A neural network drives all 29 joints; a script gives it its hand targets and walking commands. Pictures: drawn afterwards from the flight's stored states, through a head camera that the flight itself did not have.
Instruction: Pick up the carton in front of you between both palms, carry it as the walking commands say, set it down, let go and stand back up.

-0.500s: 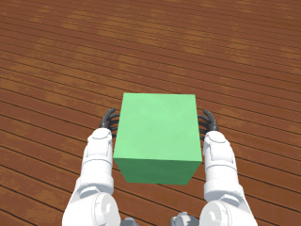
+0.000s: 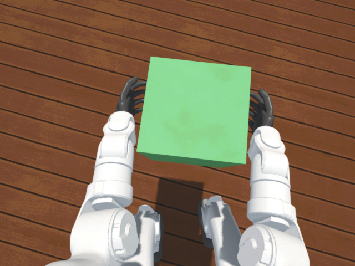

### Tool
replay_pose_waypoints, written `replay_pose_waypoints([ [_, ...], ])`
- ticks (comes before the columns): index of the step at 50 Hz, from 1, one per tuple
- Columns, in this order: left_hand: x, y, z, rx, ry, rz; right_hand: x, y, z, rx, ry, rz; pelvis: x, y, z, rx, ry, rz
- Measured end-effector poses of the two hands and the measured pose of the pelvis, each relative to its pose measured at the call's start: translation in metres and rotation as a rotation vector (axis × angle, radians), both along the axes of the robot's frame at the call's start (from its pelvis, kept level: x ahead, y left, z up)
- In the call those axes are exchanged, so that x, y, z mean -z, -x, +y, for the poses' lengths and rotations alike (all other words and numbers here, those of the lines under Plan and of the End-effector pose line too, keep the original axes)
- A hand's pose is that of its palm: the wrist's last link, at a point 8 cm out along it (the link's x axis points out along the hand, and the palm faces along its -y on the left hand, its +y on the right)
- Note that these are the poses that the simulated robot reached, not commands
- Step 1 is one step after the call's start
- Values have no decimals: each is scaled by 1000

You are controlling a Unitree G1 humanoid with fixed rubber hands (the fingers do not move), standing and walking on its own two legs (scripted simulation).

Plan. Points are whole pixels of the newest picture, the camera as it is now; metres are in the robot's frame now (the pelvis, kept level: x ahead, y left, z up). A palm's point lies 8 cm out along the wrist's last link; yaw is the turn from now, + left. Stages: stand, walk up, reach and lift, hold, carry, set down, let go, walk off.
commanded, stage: set down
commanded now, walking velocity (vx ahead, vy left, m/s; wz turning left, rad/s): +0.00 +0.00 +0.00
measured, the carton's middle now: (191, 122) +0.45 -0.05 -0.15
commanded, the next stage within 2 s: none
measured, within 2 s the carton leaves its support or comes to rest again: rests again in 1.86 s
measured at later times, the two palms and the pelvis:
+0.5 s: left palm (147, 113) +0.51 +0.07 -0.23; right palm (247, 132) +0.43 -0.22 -0.23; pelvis -0.03 +0.00 -0.13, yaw +0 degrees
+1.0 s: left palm (159, 112) +0.56 +0.04 -0.38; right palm (238, 134) +0.45 -0.25 -0.38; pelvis -0.04 +0.00 -0.22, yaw -1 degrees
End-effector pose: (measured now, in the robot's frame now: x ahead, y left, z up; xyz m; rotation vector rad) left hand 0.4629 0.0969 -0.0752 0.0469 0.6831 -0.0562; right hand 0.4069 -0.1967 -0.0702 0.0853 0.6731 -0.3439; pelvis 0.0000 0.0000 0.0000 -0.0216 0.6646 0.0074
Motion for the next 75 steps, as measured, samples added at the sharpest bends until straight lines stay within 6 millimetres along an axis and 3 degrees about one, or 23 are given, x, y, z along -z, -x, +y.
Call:
replay_pose_waypoints([
  [24,152,-47,-30,103,-27,20,151,-22,-25,70,14,31,121,30,2,-10,14,163],
  [37,224,-74,-49,175,-59,32,227,-33,-38,109,19,54,172,42,1,-10,28,152],
  [49,302,-98,-61,235,-85,52,303,-45,-48,129,5,81,213,39,1,-8,32,114],
  [57,335,-110,-72,270,-79,52,322,-60,-62,116,16,84,233,33,2,3,35,91],
  [75,352,-100,-63,265,-85,78,339,-55,-57,62,6,112,252,38,4,-11,49,28],
])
